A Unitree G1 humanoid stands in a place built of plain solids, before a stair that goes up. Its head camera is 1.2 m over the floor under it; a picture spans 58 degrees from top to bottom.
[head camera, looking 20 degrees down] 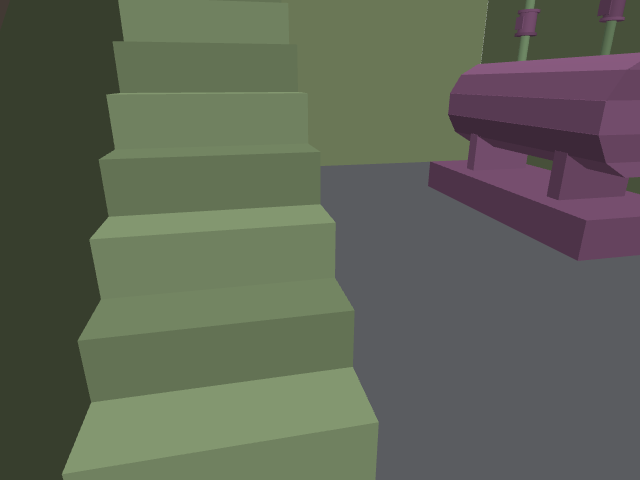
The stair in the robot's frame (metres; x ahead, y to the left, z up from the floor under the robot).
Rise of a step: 0.19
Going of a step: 0.23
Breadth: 0.74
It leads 12 degrees to the left of straight ahead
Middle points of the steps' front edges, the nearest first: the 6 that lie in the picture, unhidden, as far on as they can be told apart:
0.80 0.21 0.39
1.03 0.26 0.58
1.26 0.31 0.77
1.49 0.36 0.97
1.72 0.41 1.16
1.95 0.46 1.35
